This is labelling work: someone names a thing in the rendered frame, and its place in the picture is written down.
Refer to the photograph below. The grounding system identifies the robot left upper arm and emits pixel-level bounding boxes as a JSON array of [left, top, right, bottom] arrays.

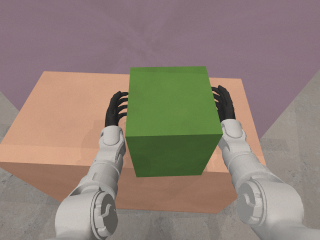
[[44, 190, 118, 240]]

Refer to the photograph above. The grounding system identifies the robot right hand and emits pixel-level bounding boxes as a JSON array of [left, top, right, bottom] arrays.
[[211, 85, 236, 123]]

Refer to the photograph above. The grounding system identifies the robot left forearm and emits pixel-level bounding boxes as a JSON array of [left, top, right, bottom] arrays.
[[55, 125, 126, 234]]

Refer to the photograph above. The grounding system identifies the robot right forearm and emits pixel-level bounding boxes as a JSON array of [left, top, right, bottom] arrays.
[[217, 119, 304, 220]]

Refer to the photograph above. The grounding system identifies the robot right upper arm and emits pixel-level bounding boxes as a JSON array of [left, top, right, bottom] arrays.
[[236, 179, 320, 240]]

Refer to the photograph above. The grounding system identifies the pedestal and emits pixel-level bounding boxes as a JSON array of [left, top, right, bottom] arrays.
[[0, 71, 266, 214]]

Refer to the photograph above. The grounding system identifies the carton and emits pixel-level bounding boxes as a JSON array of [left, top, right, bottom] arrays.
[[125, 66, 223, 178]]

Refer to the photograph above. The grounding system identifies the robot left hand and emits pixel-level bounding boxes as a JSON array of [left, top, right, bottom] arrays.
[[104, 91, 129, 127]]

